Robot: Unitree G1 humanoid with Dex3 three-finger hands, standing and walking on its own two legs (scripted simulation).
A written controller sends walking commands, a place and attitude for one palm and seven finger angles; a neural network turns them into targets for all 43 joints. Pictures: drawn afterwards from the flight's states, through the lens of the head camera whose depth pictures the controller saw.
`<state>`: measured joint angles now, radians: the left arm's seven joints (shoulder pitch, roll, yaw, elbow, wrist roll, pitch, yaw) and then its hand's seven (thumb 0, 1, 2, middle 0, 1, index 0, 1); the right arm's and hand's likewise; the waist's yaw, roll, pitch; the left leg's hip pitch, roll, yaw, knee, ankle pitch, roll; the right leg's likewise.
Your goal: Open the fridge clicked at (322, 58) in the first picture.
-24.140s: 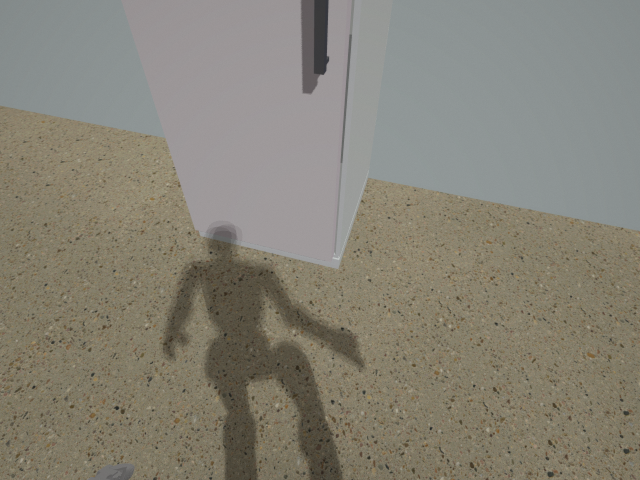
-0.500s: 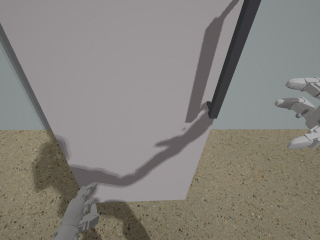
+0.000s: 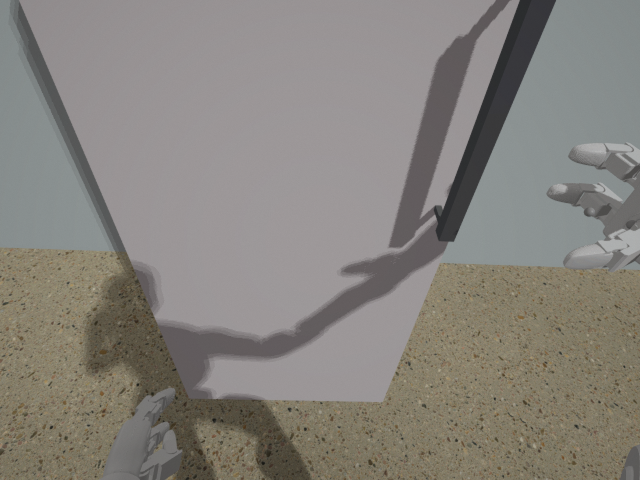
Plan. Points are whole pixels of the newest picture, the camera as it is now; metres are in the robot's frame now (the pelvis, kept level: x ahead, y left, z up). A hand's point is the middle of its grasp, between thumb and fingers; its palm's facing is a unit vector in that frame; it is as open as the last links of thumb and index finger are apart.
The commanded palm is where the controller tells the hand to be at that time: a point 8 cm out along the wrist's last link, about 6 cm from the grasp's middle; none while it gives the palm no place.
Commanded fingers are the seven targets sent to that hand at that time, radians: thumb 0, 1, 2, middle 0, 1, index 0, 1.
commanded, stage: move the hooked fingers beside the handle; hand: right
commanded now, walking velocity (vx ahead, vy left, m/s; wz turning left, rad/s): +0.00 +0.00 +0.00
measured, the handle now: (475, 133) +0.48 -0.17 +0.24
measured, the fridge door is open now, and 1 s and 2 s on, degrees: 0 0 0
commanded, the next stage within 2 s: feel for the door with the fingertips in 1.60 s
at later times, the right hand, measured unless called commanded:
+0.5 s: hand (554, 179) +0.41 -0.25 +0.23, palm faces +0.00 +1.00 -0.03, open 14.0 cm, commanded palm +0.38 -0.30 +0.23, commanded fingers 0.00 0.50 -0.30 0.30 1.20 0.30 1.20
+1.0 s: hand (537, 167) +0.44 -0.24 +0.22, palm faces +0.02 +1.00 +0.00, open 14.0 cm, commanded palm +0.41 -0.29 +0.22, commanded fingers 0.00 0.50 -0.30 0.30 1.20 0.30 1.20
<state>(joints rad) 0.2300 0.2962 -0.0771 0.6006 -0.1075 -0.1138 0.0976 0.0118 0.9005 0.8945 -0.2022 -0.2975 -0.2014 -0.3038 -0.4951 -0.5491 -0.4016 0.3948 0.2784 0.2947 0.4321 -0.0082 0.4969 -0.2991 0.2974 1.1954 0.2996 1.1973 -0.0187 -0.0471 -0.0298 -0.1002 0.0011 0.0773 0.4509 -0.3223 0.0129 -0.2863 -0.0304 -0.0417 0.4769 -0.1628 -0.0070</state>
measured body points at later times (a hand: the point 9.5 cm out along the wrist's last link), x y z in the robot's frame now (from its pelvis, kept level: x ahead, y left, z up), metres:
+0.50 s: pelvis +0.01 +0.00 +0.00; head +0.00 +0.02 +0.45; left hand +0.13 +0.27 -0.10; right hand +0.40 -0.30 +0.23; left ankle -0.05 +0.11 -0.74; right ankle +0.06 -0.12 -0.74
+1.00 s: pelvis +0.01 +0.00 +0.00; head +0.02 +0.01 +0.45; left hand +0.10 +0.27 -0.11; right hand +0.44 -0.30 +0.22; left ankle -0.05 +0.11 -0.74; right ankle +0.06 -0.12 -0.74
